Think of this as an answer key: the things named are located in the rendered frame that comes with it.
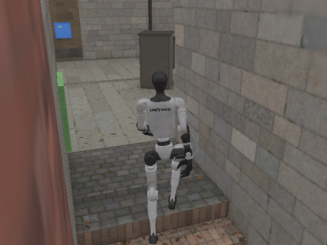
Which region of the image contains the robot right thigh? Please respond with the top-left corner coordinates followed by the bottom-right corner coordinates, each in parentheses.
top-left (171, 144), bottom-right (185, 171)

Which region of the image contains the right robot upper arm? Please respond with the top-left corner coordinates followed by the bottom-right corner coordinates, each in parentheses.
top-left (174, 97), bottom-right (187, 134)

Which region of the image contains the robot thigh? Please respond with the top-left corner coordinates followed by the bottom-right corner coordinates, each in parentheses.
top-left (144, 150), bottom-right (158, 202)
top-left (171, 144), bottom-right (185, 171)

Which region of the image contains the robot left forearm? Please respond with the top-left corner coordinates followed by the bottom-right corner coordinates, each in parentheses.
top-left (136, 124), bottom-right (148, 133)

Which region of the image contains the robot left thigh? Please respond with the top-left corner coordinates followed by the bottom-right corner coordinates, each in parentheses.
top-left (144, 150), bottom-right (158, 202)

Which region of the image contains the robot right hand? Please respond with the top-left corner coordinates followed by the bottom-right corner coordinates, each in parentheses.
top-left (177, 159), bottom-right (193, 178)

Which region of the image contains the robot right forearm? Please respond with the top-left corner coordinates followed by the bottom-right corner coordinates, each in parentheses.
top-left (181, 125), bottom-right (193, 160)

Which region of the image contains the left robot upper arm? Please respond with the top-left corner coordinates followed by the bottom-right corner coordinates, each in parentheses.
top-left (136, 99), bottom-right (148, 130)

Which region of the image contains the robot left hand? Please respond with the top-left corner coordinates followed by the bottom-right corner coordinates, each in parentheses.
top-left (143, 125), bottom-right (153, 136)

